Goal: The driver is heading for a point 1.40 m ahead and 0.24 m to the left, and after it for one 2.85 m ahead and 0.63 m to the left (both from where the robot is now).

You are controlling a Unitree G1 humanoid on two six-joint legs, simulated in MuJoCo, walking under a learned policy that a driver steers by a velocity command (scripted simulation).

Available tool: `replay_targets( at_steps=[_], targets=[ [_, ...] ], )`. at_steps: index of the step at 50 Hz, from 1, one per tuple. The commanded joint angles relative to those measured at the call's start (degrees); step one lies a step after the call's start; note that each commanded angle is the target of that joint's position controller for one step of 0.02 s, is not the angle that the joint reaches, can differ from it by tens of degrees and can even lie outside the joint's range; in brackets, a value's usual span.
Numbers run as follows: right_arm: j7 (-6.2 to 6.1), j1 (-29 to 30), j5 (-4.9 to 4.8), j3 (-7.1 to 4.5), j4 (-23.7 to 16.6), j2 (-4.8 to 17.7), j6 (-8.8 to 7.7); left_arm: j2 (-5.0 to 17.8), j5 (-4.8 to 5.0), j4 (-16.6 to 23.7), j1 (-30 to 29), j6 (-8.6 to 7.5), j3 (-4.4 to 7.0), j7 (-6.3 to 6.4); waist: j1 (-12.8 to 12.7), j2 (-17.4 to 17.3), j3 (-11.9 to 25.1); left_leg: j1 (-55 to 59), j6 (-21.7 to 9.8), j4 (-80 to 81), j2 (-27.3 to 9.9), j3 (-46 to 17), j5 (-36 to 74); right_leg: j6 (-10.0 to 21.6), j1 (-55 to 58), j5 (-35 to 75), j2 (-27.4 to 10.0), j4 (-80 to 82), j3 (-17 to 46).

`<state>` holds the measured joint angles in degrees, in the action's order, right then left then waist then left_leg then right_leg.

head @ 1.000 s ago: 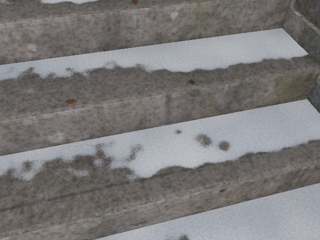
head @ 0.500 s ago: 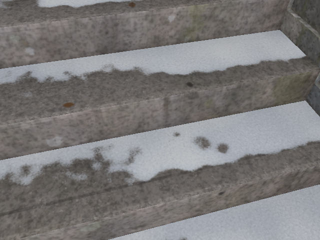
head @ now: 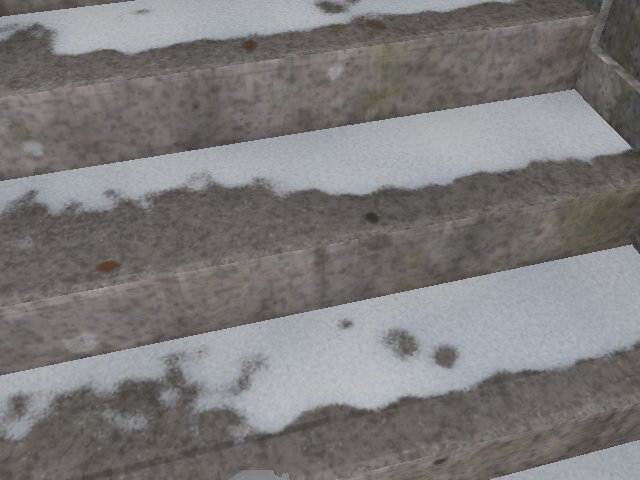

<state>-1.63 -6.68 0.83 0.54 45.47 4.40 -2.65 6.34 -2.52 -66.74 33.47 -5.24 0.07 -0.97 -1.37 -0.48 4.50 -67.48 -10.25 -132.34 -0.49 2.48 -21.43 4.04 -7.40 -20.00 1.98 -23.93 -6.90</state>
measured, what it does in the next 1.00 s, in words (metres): climbs: left foot 0.17 m higher, then right foot 0.17 m higher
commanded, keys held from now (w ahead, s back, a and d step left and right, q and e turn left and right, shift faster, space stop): w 1.00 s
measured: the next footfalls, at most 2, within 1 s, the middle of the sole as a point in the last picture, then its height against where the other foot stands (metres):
left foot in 0.16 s outside the picture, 0.17 m higher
right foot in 0.66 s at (393, 380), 0.17 m higher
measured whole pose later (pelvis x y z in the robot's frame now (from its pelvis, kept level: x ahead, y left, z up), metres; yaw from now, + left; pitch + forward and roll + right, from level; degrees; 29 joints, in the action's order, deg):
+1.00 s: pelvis +0.59 -0.01 +0.34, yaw +0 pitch +3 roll +0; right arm -0.2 -2.2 0.5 1.9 38.5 3.4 -2.2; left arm 7.5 -4.0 -66.4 31.0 -6.8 -0.1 -2.3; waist -1.2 -0.6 3.7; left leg -76.2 -11.0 -122.6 0.8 -4.5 -8.9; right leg 5.5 -13.6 -20.2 2.8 -29.9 -7.5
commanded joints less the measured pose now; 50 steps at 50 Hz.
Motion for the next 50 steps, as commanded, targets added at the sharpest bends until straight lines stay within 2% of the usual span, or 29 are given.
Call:
replay_targets(
  at_steps=[1,3,5,7,8,9,10,11,14,17,20,25,29,30,31,33,34,35,36,38,39,40,41,42,43,45,48,49,50],
  targets=[
    [0.2,12.4,-0.49,3.45,-11.5,-1.3,0.53,3.5,1.62,1.2,-1.8,-1.15,-1.32,0.03,3.2,1.0,-15.7,-5.3,0.6,20.1,-2.6,5.2,-0.8,2.0,-15.9,-0.6,-11.7,21.6,8.4],
    [0.15,14.9,-1.8,4.12,-13.3,0.7,1.64,4.1,4.08,0.7,0.7,-0.97,-1.82,2.18,0.9,3.4,-14.2,13.3,1.9,39.4,-1.3,12.8,-2.0,4.8,-19.9,26.2,-9.9,30.5,5.8],
    [-0.75,5.9,-4.06,3.98,-9.5,1.1,1.66,9.1,5.64,2.3,1.8,-1.71,-1.08,3.27,4.7,7.5,-1.8,38.5,0.9,52.8,4.3,16.1,-3.0,7.0,-12.7,87.1,-12.1,18.8,1.5],
    [-1.24,-10.0,-3.17,1.88,-4.4,4.9,1.42,16.2,4.96,3.5,0.6,-2.11,1.52,3.12,12.6,15.1,8.4,40.9,-1.1,64.7,6.7,12.1,-8.1,7.2,8.7,111.1,-17.1,-2.2,2.7],
    [-1.02,-15.8,-0.79,0.47,-2.2,8.4,0.95,16.4,4.6,5.2,-0.7,-2.8,2.52,2.12,15.0,14.4,14.1,50.0,-2.5,70.0,6.0,3.8,-10.4,6.9,7.5,105.5,-16.7,-15.8,2.8],
    [-1.25,-21.2,1.24,-1.89,0.8,14.9,0.85,12.9,3.75,10.0,-2.6,-3.21,3.05,0.34,14.1,0.2,14.8,59.7,-8.3,84.3,-6.5,-24.4,-18.9,4.1,-11.6,83.7,-9.3,-35.7,4.3],
    [-1.51,-20.8,1.51,-3.98,2.5,18.5,1.98,10.2,1.14,12.6,-9.0,-3.74,3.99,-2.39,13.6,-13.3,13.3,62.0,-13.8,113.2,-14.1,-56.3,-21.8,3.1,-27.7,16.8,4.5,-62.8,8.2],
    [-1.01,-10.0,0.12,-4.31,2.9,16.8,1.01,5.2,-1.41,16.5,-10.9,-3.58,3.58,-2.9,6.9,-6.7,6.0,54.0,-11.0,116.4,-16.4,-57.6,-31.2,3.4,-36.9,15.4,1.9,-83.4,17.4],
    [0.86,-9.6,1.44,-2.03,11.7,3.0,-2.69,-0.9,-0.29,24.0,-17.2,-1.81,1.47,0.11,-1.3,7.4,-8.0,39.2,-0.7,109.6,-12.6,-28.8,-13.4,5.9,-48.6,18.6,-0.7,-91.4,14.5],
    [2.03,-13.3,1.06,-1.41,16.5,1.1,-3.95,-5.1,0.78,25.2,-16.7,0.84,-0.77,0.75,-3.4,1.7,-9.9,43.3,3.7,110.6,-9.3,-14.1,-1.2,5.6,-59.6,13.8,-1.1,-93.8,16.0],
    [2.53,-14.2,0.47,-0.69,15.2,3.6,-5.37,-1.7,0.68,26.9,-22.4,2.46,-0.4,0.84,-2.5,2.2,-9.6,40.6,4.0,115.2,-7.0,-6.7,9.7,3.4,-57.6,16.3,-2.1,-84.6,7.1],
    [2.14,-29.8,-0.07,-1.37,18.2,7.6,-5.4,-3.6,0.95,36.1,-42.3,2.8,-2.59,2.14,4.3,-4.7,-9.9,61.3,2.6,120.4,-9.0,-9.4,14.1,4.7,-79.5,-1.3,-5.9,-91.1,-0.7],
    [-1.38,-35.2,-1.68,-1.22,19.2,7.2,-3.21,-3.2,2.22,40.3,-46.1,4.02,-4.05,0.23,5.8,-4.7,-6.2,65.0,-0.5,133.8,-10.1,-3.7,43.7,5.9,-55.6,-3.0,-6.3,-62.3,-5.8],
    [-1.39,-31.1,-2.81,-0.1,16.7,6.6,-3.42,-2.5,3.35,38.0,-42.7,3.48,-3.75,-0.1,2.3,-1.3,-2.4,60.4,0.6,128.5,-8.4,1.1,74.4,6.7,-37.6,-1.0,-1.7,-50.1,-10.8],
    [-1.25,-31.3,-2.85,-1.08,15.1,11.1,-4.69,-1.8,3.75,34.8,-34.6,4.04,-2.79,0.59,-1.0,-6.8,8.3,59.2,0.1,119.4,-10.4,0.8,104.1,6.5,-19.9,1.1,3.9,-52.4,-11.9],
    [0.12,-26.0,-3.44,-4.25,12.3,20.5,-6.7,4.3,3.1,29.2,-17.1,4.14,0.16,1.55,-10.3,-14.5,13.4,70.7,0.9,97.4,-15.6,-1.5,115.0,8.2,-12.2,-2.0,3.9,-35.2,-5.3],
    [0.54,-26.3,-3.18,-4.48,11.1,17.8,-7.71,8.1,0.62,26.7,-14.3,3.87,1.96,1.59,-10.8,-16.1,16.2,63.8,1.2,82.6,-11.9,-2.2,98.1,10.4,-3.4,-8.0,-0.9,-29.8,8.4],
    [2.01,-29.2,-3.84,-3.13,8.1,9.3,-8.23,14.4,-0.3,23.3,-10.5,3.49,4.18,1.87,-8.4,4.9,19.0,39.5,4.8,55.7,1.1,-4.5,43.5,19.5,10.3,-5.6,-18.7,-12.0,43.5],
    [2.9,-23.6,-0.73,-5.36,6.5,12.5,-8.25,14.8,0.73,22.3,-12.9,4.43,5.42,1.96,-7.6,5.3,19.8,36.8,5.4,32.2,5.7,-10.1,17.8,19.1,4.6,-4.2,-19.9,6.3,61.0],
    [2.47,-17.1,1.31,-4.15,-0.2,5.7,-7.71,6.6,2.44,17.2,-21.7,2.61,3.69,1.3,0.1,-3.9,3.3,23.7,4.5,18.7,2.0,-9.8,18.9,15.2,-9.8,-20.3,-19.2,4.2,47.1],
    [1.76,-11.3,1.33,-3.08,-3.8,2.6,-6.99,2.9,1.23,14.0,-19.2,1.76,2.79,2.33,0.5,-4.5,-3.5,17.6,3.0,14.3,0.4,-9.6,15.5,13.6,-15.4,-13.1,-18.0,2.7,38.2],
    [6.01,-10.3,-0.27,-1.84,2.0,4.4,-2.16,-4.2,-3.15,11.0,-18.8,1.87,-1.33,-1.83,-3.9,-8.4,-9.2,8.1,-5.0,12.1,4.6,-24.5,25.6,13.6,-17.7,-2.0,-15.5,2.3,36.0],
    [7.1,-13.2,0.21,-1.59,0.6,4.1,-1.12,-2.3,-4.45,9.1,-17.0,1.55,-0.95,-3.04,1.3,-4.1,-7.5,2.2,-8.3,9.6,4.2,-23.5,28.1,10.7,-16.9,6.5,-14.7,1.6,30.9],
    [3.0,-14.7,1.6,0.08,-3.5,-4.9,-2.48,0.6,0.88,5.8,-13.7,0.01,1.78,0.0,7.0,1.1,-4.2,6.2,-2.2,9.7,3.2,-13.9,14.8,7.1,-13.3,2.4,-13.3,2.5,20.5],
    [1.97,-14.8,1.5,0.72,-2.5,-4.5,-2.17,-0.2,1.76,5.6,-14.6,-1.04,0.88,0.99,7.9,-2.3,-7.0,5.2,-0.1,17.5,1.7,-13.2,14.1,4.9,-17.3,2.2,-11.2,2.2,14.5],
    [0.57,-9.6,-0.37,0.64,-1.9,-3.1,-1.47,-0.8,0.56,4.0,-9.8,-2.56,-0.49,0.47,4.9,-1.2,-8.0,2.4,2.2,8.9,3.3,-5.6,15.3,4.5,-19.3,17.0,-10.9,4.3,11.5],
    [-0.54,6.1,-0.55,2.07,-10.6,-4.2,0.1,4.9,1.19,2.7,-6.1,-4.15,0.24,-0.96,2.5,5.6,-10.5,-12.6,1.5,2.6,1.4,-2.2,6.6,4.2,-12.4,11.9,-10.8,9.7,12.0],
    [3.99,8.4,-0.87,2.04,-12.2,5.1,1.62,1.3,-9.42,2.5,-0.2,-1.6,-2.0,-3.57,2.5,7.3,2.4,-16.7,-5.8,6.4,1.4,-10.5,19.2,4.8,-6.9,8.3,-8.1,2.7,14.7],
    [1.41,12.3,-0.2,3.26,-13.6,-5.3,0.85,5.5,1.08,2.4,-4.4,-2.26,0.8,-1.3,2.9,6.1,-9.4,-14.9,-0.5,12.0,0.6,-1.3,8.2,2.5,-9.0,0.1,-9.7,11.2,9.9]
  ],
)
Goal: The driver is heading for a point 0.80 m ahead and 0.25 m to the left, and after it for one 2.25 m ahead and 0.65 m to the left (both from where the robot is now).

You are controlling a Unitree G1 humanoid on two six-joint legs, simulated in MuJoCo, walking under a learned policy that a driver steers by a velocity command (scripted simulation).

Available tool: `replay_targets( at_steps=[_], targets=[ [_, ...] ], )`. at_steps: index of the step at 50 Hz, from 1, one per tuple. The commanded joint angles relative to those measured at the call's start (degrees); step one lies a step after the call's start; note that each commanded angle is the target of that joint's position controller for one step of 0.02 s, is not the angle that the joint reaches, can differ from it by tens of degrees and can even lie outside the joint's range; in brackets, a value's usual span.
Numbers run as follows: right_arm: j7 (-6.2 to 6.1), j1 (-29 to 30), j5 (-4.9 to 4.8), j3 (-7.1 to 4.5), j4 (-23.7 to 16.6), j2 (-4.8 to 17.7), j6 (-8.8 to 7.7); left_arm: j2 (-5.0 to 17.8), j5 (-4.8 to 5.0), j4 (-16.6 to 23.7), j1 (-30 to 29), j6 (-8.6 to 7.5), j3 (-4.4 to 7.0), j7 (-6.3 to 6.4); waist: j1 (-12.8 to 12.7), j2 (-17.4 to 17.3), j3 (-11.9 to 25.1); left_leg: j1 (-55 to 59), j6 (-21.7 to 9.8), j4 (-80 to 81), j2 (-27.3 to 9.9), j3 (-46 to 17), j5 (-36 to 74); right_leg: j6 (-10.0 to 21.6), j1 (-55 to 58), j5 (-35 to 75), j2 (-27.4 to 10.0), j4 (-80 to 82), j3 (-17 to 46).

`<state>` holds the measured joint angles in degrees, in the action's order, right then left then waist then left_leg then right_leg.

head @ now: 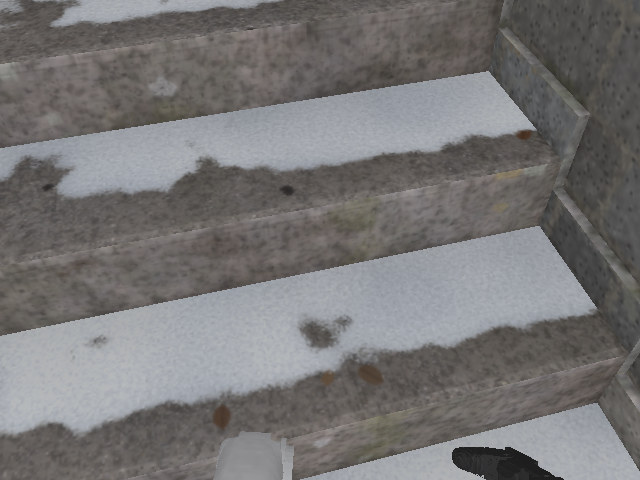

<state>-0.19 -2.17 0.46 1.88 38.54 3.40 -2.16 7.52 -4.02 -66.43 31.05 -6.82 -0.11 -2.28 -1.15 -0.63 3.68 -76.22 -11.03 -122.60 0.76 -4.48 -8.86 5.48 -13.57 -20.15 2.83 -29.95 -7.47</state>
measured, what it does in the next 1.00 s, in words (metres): climbs, turning left: left foot 0.17 m higher, then right foot 0.17 m higher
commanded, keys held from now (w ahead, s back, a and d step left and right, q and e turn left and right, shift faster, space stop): w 0.12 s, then w+q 0.88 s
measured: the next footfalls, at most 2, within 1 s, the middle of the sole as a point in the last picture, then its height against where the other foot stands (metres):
left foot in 0.18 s outside the picture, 0.17 m higher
right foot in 0.70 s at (387, 343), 0.17 m higher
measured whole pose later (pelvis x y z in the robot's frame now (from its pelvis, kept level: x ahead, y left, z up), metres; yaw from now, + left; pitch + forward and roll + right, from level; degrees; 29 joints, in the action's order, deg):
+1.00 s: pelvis +0.58 +0.02 +0.33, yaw +25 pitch +5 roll -3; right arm 5.4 -6.9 0.7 -2.0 56.3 13.0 -3.1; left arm 9.1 -5.2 -63.9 23.2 -3.2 0.2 -2.6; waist -1.0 -2.7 7.8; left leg -68.0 -14.3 -109.4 -3.6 -6.8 -4.3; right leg 2.3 -19.4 -20.2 -1.1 -34.7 -15.0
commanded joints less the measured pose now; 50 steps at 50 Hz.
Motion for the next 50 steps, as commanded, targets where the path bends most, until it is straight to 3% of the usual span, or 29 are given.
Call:
replay_targets(
  at_steps=[1,4,7,8,9,10,11,12,13,15,17,21,23,25,28,30,32,33,35,36,37,38,39,40,42,43,45,48,50],
  targets=[
    [-0.7,12.0,0.87,2.47,-8.4,-2.5,0.1,3.7,3.99,2.6,-0.1,-1.39,0.03,1.2,0.5,2.5,-10.9,-4.6,2.3,6.3,-2.4,9.8,-6.4,1.3,-5.6,3.3,-10.0,20.3,13.4],
    [-0.69,14.2,0.76,2.7,-11.0,-1.7,1.04,7.3,5.05,2.4,3.9,-0.68,1.38,5.43,-0.6,2.7,-6.5,12.5,3.4,28.2,-6.2,11.8,-13.8,4.8,3.8,31.5,-14.3,31.2,11.5],
    [-0.53,-1.7,-2.62,1.03,-2.5,0.5,1.61,12.0,5.02,6.7,4.1,-0.77,2.32,5.69,4.4,8.2,8.2,44.7,1.4,46.0,5.4,21.2,-20.4,4.9,9.4,104.4,-14.7,12.7,2.4],
    [4.29,10.4,-0.42,1.66,-10.9,6.2,5.3,16.2,-2.15,2.2,3.1,-0.27,1.44,-5.31,9.8,24.5,3.6,38.9,1.4,62.7,4.6,12.0,-13.5,15.8,9.5,122.9,-22.2,12.0,8.9],
    [3.76,-4.2,0.01,-1.59,-3.7,11.1,5.7,17.6,-1.95,5.3,-3.9,-0.42,3.67,-7.9,11.6,15.4,7.6,49.2,0.7,69.5,6.6,10.2,-6.6,15.0,9.7,120.5,-19.3,-3.7,5.8],
    [3.02,-14.0,-1.71,-1.64,2.9,14.8,5.73,11.5,-5.83,4.8,8.6,0.16,1.64,-9.86,8.7,-0.5,24.5,75.9,-9.9,72.9,-1.1,-14.3,-1.2,11.7,-13.2,95.3,-13.6,-19.4,11.3],
    [2.95,-30.0,3.53,-2.29,9.0,15.1,6.46,9.7,-3.34,1.2,9.0,1.71,2.2,-10.15,14.6,-6.6,24.8,83.9,-15.3,92.4,-10.0,-39.4,-6.6,8.2,-22.3,28.0,-2.9,-40.5,18.3],
    [2.45,-33.7,5.22,-2.9,12.5,14.5,4.99,6.9,-0.59,4.3,-0.9,2.74,2.02,-9.61,14.7,-6.2,13.2,73.8,-12.9,100.3,-11.3,-48.4,-27.2,8.3,-35.6,28.2,0.6,-68.3,27.8],
    [2.0,-28.4,3.87,-2.91,16.1,12.6,2.34,6.2,0.52,7.6,-8.3,2.35,2.09,-7.01,9.7,-1.9,2.1,67.2,-7.3,99.4,-10.7,-44.1,-32.2,7.3,-47.7,27.9,-0.4,-78.1,25.1],
    [3.2,-18.1,3.66,-0.84,19.6,2.6,-0.56,4.1,0.85,12.6,-13.9,2.45,1.06,-2.03,1.9,7.8,2.8,62.7,-2.7,97.1,-9.6,-28.9,-18.7,9.0,-54.1,30.2,-1.0,-79.3,26.7],
    [4.06,-13.4,3.51,1.27,21.8,-2.3,-1.92,1.1,-0.06,14.4,-14.8,3.76,-0.73,-1.48,-3.6,2.8,2.8,57.5,0.6,97.4,-6.2,-15.7,-3.7,10.4,-58.9,26.4,-3.8,-85.7,21.7],
    [4.78,-14.6,6.28,1.15,21.2,2.4,-3.31,3.0,2.47,17.5,-21.5,3.58,-1.52,-1.17,-4.6,-1.5,2.1,41.7,0.9,101.1,0.0,-1.6,4.4,7.9,-52.3,21.2,-6.2,-82.3,9.1],
    [4.03,-25.9,6.37,1.35,24.0,4.6,-3.46,1.4,2.38,19.1,-26.9,2.92,-2.33,-1.59,-0.6,-8.3,1.3,45.5,-0.7,102.4,-1.6,-7.0,3.4,6.7,-56.8,18.1,-5.9,-92.1,6.3],
    [3.79,-35.9,6.86,1.47,28.4,4.1,-2.63,1.0,-0.13,21.2,-33.2,2.88,-3.55,-0.94,3.2,-5.6,-3.5,65.1,-3.8,100.1,-8.0,-17.7,-5.9,7.6,-80.2,10.0,-6.6,-98.6,11.1],
    [5.01,-40.9,9.2,1.85,31.9,5.0,-3.12,2.1,1.76,28.2,-45.7,3.18,-4.54,0.24,6.1,-3.4,-5.5,66.7,-4.2,104.5,-8.8,-19.4,-4.0,5.6,-79.0,15.1,-8.8,-78.5,7.9],
    [6.77,-36.1,6.12,2.17,29.2,3.8,-3.3,-0.4,0.31,33.2,-59.4,6.18,-5.11,-0.03,7.5,-5.3,-7.5,44.7,-6.3,117.0,-9.9,-17.7,-0.6,3.0,-54.5,9.5,-9.7,-63.4,2.3],
    [7.4,-28.5,2.54,1.32,25.1,8.0,-5.08,-1.0,-0.12,32.8,-52.4,7.84,-4.64,-1.29,1.2,-11.3,-4.7,42.4,-6.4,115.3,-12.3,-12.2,37.2,1.2,-33.3,5.6,-5.2,-56.9,-1.2],
    [7.24,-28.4,1.14,-0.25,24.6,13.6,-6.29,2.9,1.09,32.4,-48.5,8.0,-3.33,-1.93,-0.7,-11.0,-1.4,51.3,-6.3,110.9,-13.5,-10.8,66.6,-0.5,-29.6,5.2,-1.7,-51.2,-2.7],
    [7.77,-29.0,0.59,-3.28,25.2,18.8,-6.25,10.0,2.53,31.3,-40.7,7.35,-0.1,-1.37,-3.5,-11.8,6.2,68.5,-3.2,100.0,-13.8,-9.3,89.5,0.8,-22.4,-2.7,3.0,-32.5,-0.7],
    [7.94,-31.2,3.49,-3.19,26.5,13.6,-6.25,10.1,2.09,26.6,-25.8,7.15,0.71,-0.3,-6.2,-2.2,20.1,62.1,0.5,81.1,-11.0,-9.0,80.6,7.0,0.3,17.9,-3.2,-30.3,13.0],
    [8.7,-34.9,6.15,-1.06,25.0,4.7,-6.24,10.6,1.58,23.0,-14.7,6.69,0.84,0.56,-7.2,12.8,29.0,39.6,0.4,66.0,-3.1,-10.4,41.9,16.6,20.9,2.9,-15.1,-11.7,40.2],
    [9.22,-28.1,3.66,-2.96,27.6,6.4,-4.75,12.1,-1.11,20.5,-6.7,6.89,1.15,1.1,-12.8,18.6,19.1,25.3,1.9,34.3,4.2,-15.2,8.2,18.2,12.1,-30.4,-22.0,4.7,63.0],
    [8.71,-22.3,1.3,-3.79,25.9,7.8,-4.99,13.7,-1.09,17.5,-10.6,4.72,1.74,1.77,-9.6,13.4,4.8,16.2,2.1,20.8,1.5,-14.3,11.8,13.6,-0.2,-39.2,-21.0,5.7,59.9],
    [6.96,-21.2,1.03,-4.69,26.2,8.6,-5.1,11.5,1.29,16.9,-14.0,3.34,1.82,1.11,-6.0,8.8,1.2,17.7,2.5,16.3,-0.7,-11.1,12.4,13.7,-8.7,-29.6,-21.7,2.6,50.0],
    [4.7,-15.1,0.87,-4.15,22.1,6.3,-4.0,-5.0,1.27,12.1,-18.2,3.71,-2.29,-0.63,-0.4,-2.9,3.7,17.6,-2.1,11.2,-1.8,-10.0,13.2,11.3,-11.1,-5.5,-23.6,3.9,36.3],
    [4.19,-14.3,0.97,-3.5,20.7,3.8,-2.52,-6.4,1.46,11.6,-19.9,3.55,-2.45,-1.14,2.1,-1.9,3.6,17.7,-3.3,12.1,-3.3,-9.7,11.9,8.8,-12.6,0.9,-22.2,5.6,29.5],
    [5.04,-12.6,1.51,-2.03,18.8,0.7,-0.58,-4.8,0.84,9.9,-21.9,2.78,-1.39,-0.41,5.0,1.7,2.2,10.5,-4.7,7.2,-4.2,-6.6,9.2,7.0,-11.6,8.8,-18.2,7.0,17.4],
    [5.77,-9.0,-0.07,-1.92,17.7,2.7,-0.63,-3.5,-1.26,10.4,-24.2,1.4,-1.19,-0.83,6.1,1.0,1.5,11.6,-3.5,13.0,-5.6,-2.1,4.4,5.7,-13.7,11.9,-14.7,12.9,2.4],
    [6.4,-5.0,-0.21,-1.99,16.7,5.3,-0.53,-0.9,-3.04,6.1,-14.2,1.29,-1.13,-0.16,2.3,5.3,0.7,5.0,-3.4,3.2,-5.5,0.4,0.7,7.3,-5.3,14.0,-16.0,15.0,1.0]
  ],
)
